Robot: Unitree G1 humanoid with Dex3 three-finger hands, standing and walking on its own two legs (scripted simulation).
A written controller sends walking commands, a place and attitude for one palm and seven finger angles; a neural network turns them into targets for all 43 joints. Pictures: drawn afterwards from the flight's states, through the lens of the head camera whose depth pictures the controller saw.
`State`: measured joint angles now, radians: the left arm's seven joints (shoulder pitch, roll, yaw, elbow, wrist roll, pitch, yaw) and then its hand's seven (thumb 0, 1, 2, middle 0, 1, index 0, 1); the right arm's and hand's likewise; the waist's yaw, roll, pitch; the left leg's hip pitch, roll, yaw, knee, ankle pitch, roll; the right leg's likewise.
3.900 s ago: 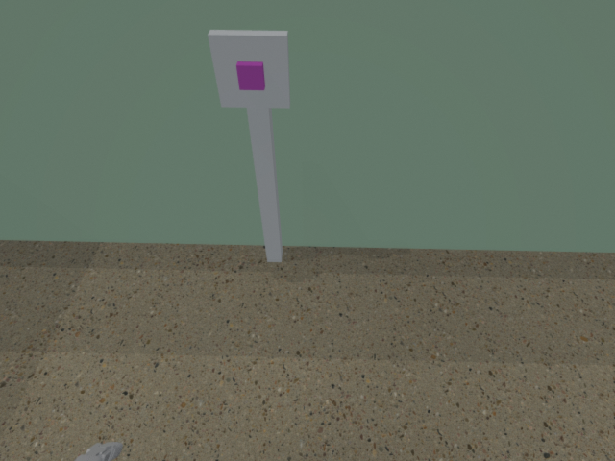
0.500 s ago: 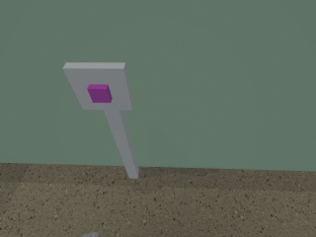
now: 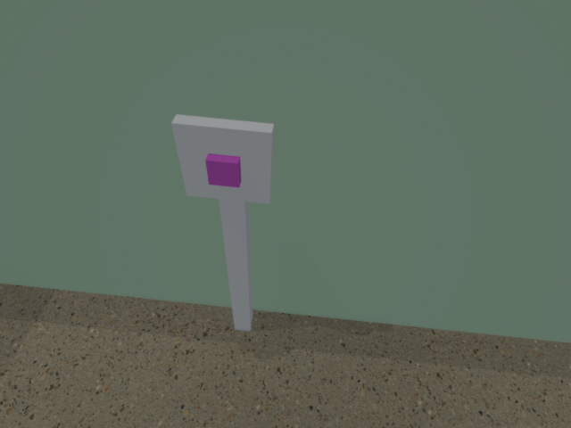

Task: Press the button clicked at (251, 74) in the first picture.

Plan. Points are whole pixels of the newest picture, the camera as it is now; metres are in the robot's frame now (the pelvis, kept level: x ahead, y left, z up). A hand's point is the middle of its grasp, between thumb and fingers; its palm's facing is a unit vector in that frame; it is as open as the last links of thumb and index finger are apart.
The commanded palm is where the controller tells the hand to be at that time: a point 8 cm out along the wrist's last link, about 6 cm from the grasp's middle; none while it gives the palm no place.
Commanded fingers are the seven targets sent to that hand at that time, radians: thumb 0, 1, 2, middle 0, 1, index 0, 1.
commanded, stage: come to a stop and stand still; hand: left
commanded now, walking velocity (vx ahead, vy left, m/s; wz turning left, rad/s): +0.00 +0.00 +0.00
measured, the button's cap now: (224, 169) +0.56 +0.16 +0.04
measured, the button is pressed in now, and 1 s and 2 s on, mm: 0 0 0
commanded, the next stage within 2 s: look again from close up in 0.16 s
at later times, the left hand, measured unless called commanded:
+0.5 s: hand out of the picture +0.02 +0.14 -0.18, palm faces +0.01 -0.98 -0.21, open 7.3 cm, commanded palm none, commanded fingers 0.00 0.90 0.90 -0.20 -0.30 -0.20 -0.30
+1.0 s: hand out of the picture +0.00 +0.13 -0.19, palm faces +0.04 -0.98 -0.18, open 7.3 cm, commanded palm none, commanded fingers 0.00 0.90 0.90 -0.20 -0.30 -0.20 -0.30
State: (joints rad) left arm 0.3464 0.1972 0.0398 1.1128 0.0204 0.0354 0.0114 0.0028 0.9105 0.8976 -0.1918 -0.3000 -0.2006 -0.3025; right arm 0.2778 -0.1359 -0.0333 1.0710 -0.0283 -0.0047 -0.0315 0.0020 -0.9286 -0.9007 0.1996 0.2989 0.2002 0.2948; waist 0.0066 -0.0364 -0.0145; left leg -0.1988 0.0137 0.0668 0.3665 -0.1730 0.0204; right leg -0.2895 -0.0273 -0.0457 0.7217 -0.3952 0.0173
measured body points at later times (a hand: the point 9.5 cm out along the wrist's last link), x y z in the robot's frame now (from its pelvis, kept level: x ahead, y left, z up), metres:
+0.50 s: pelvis +0.01 -0.03 -0.01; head +0.02 -0.04 +0.44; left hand +0.02 +0.19 -0.17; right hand +0.00 -0.24 -0.18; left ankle +0.01 +0.10 -0.75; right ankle -0.03 -0.12 -0.75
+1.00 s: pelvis +0.03 -0.04 -0.01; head +0.03 -0.03 +0.44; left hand +0.00 +0.18 -0.17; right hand +0.03 -0.26 -0.17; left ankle +0.01 +0.10 -0.74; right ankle -0.03 -0.12 -0.75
